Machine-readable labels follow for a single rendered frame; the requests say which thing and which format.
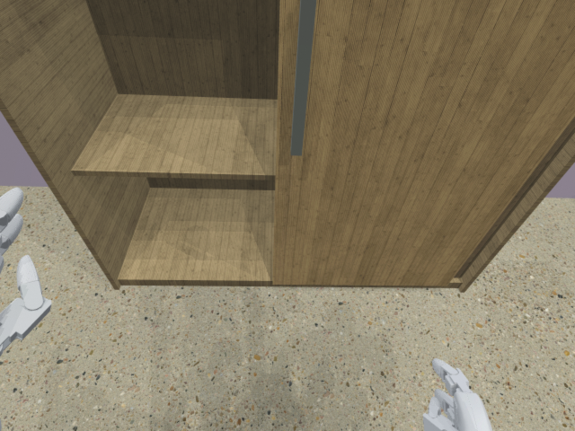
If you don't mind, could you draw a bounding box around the left robot hand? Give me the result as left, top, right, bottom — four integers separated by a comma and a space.
0, 187, 51, 356

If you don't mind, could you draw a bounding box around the handle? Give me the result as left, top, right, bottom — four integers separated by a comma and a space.
290, 0, 316, 156

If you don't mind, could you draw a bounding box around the right robot hand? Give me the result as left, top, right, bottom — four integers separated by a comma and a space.
423, 358, 492, 431

